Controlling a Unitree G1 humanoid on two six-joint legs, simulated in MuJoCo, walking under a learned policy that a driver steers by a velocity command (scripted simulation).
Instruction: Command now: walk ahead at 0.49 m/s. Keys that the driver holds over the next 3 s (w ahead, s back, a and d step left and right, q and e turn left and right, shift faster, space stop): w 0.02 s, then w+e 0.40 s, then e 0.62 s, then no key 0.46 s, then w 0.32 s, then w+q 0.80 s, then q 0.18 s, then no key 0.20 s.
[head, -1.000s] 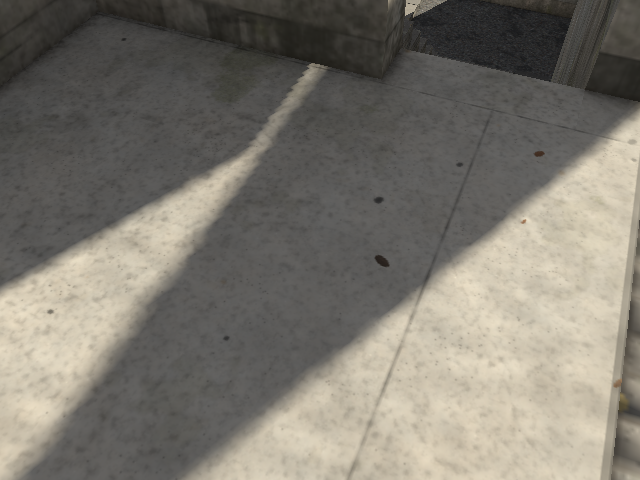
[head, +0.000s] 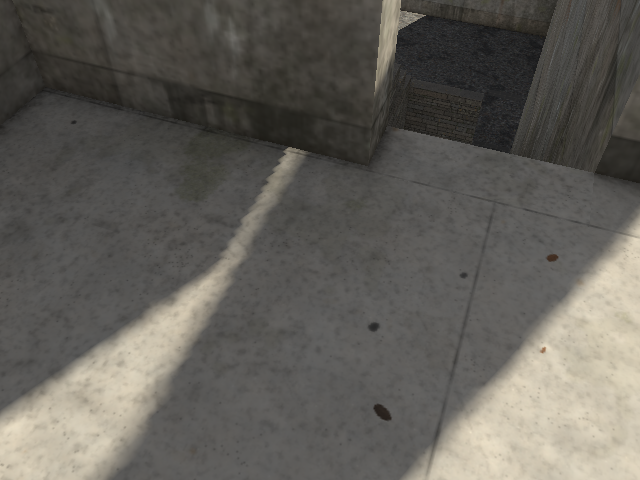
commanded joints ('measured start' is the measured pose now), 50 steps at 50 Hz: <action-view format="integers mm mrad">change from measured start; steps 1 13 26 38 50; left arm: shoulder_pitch -8 -170 68 65 97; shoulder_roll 38 64 164 120 101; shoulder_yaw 9 8 53 49 42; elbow -51 -163 -159 -220 -285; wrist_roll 7 -14 9 -1 -3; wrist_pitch -3 -14 3 77 137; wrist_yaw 0 -77 -27 30 21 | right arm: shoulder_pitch -25 29 -148 -211 -260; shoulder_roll -140 -203 -130 -199 -181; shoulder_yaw -23 -44 -36 -56 -58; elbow -57 -28 -229 -301 -337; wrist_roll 4 9 -17 -24 -14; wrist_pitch -10 35 2 -9 83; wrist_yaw -22 -42 -53 -43 -73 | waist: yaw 33 19 1 -7 39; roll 70 119 7 -36 169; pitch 64 30 -25 -151 -109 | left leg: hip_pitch -69 263 -448 -104 -74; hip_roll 283 360 152 148 369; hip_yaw -195 -10 -94 -186 -183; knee -163 81 699 120 -1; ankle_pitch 142 593 -47 334 187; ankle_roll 150 52 -133 -52 172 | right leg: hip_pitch -33 101 418 509 150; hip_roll -22 119 29 122 98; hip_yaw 0 -115 143 324 -20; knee -168 -493 -808 -415 -10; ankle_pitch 160 12 664 240 -254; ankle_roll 20 -85 -233 -68 110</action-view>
